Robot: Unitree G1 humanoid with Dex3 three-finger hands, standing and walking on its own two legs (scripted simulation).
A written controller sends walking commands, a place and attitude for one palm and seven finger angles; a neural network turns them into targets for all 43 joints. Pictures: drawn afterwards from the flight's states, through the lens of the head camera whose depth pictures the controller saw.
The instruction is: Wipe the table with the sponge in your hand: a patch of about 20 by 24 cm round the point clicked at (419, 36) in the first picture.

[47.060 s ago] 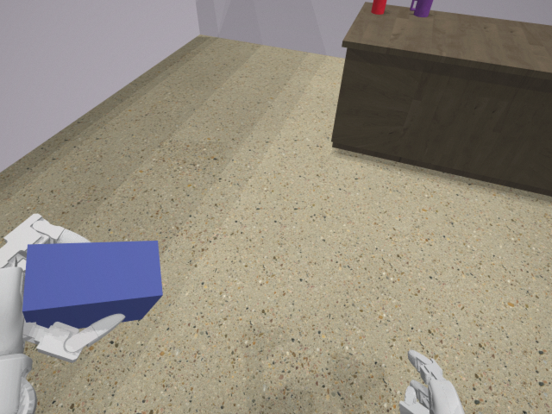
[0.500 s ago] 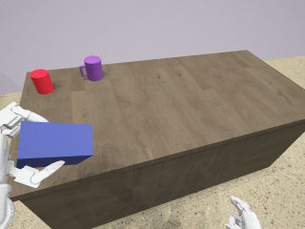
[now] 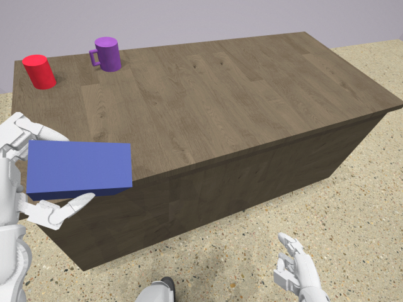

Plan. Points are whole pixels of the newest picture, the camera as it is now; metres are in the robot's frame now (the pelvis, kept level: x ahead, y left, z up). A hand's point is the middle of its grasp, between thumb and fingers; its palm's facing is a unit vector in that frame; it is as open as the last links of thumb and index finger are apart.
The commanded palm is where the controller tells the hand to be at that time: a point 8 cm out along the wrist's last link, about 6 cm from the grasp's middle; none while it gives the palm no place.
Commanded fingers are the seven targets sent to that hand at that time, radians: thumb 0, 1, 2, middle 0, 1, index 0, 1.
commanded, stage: stop stepping back and stand still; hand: left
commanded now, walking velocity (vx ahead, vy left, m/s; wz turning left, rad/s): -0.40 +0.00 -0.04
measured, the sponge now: (94, 172) +0.26 +0.20 +0.16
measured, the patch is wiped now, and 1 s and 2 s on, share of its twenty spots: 1.00 1.00 1.00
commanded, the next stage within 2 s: stand and wait in 1.38 s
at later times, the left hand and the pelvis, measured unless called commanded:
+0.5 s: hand out of the picture +0.08 +0.24 +0.19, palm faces +0.26 -0.91 -0.32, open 10.3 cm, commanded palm +0.04 +0.30 +0.20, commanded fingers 0.00 0.10 1.30 -1.20 -1.60 -1.20 -1.60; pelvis -0.13 +0.03 +0.02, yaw -2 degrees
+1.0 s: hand out of the picture -0.01 +0.27 +0.19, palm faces +0.33 -0.87 -0.37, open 10.3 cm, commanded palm -0.06 +0.30 +0.20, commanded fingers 0.00 0.10 1.30 -1.20 -1.60 -1.20 -1.60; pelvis -0.23 +0.03 +0.01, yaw -3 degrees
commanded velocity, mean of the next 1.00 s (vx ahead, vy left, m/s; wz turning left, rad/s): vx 0.25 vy -0.01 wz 0.00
